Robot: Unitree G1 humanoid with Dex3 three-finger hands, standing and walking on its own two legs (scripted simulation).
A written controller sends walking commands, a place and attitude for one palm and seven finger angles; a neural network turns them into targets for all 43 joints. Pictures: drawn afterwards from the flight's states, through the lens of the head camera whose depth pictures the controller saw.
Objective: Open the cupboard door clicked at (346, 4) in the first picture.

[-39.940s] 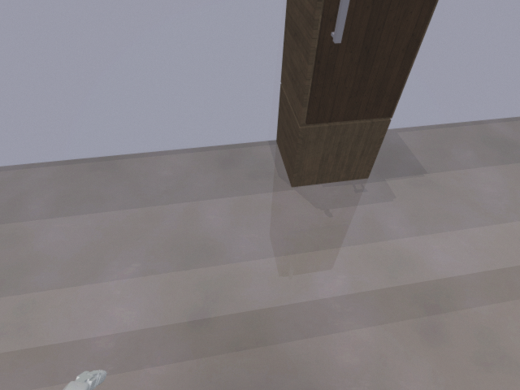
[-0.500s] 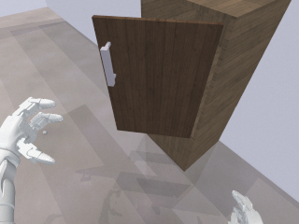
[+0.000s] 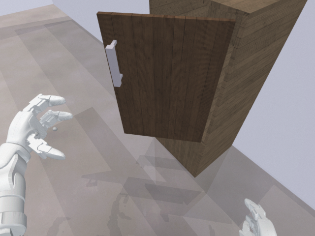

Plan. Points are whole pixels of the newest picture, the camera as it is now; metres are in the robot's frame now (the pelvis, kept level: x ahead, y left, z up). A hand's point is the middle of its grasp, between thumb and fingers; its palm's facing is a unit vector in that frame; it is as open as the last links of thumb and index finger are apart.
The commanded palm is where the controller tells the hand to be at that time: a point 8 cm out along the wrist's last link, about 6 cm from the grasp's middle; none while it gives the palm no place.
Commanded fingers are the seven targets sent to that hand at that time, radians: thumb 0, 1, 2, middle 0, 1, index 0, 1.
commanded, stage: move the hooked fingers beside the handle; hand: left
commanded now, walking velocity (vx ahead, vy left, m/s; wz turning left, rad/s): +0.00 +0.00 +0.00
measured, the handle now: (116, 64) +0.62 +0.19 +0.11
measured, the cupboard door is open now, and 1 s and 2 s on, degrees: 42 42 42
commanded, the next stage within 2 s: none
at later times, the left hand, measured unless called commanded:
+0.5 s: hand (71, 101) +0.42 +0.27 +0.12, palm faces -0.07 -1.00 +0.01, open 14.0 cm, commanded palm +0.40 +0.32 +0.12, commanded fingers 0.00 -0.50 0.30 -0.30 -1.20 -0.30 -1.20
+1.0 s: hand (85, 83) +0.49 +0.25 +0.12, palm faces -0.08 -1.00 +0.00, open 14.0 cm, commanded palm +0.48 +0.30 +0.12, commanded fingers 0.00 -0.50 0.30 -0.30 -1.20 -0.30 -1.20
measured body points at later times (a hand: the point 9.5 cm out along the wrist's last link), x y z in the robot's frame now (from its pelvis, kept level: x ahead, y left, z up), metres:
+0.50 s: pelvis +0.00 +0.03 -0.01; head +0.05 +0.03 +0.44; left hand +0.42 +0.32 +0.12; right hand +0.08 -0.25 -0.10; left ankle +0.02 +0.12 -0.73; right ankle +0.00 -0.10 -0.73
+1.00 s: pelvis +0.01 +0.03 -0.01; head +0.09 +0.04 +0.43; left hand +0.49 +0.31 +0.12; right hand +0.03 -0.25 -0.12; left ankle +0.02 +0.12 -0.73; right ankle +0.00 -0.10 -0.73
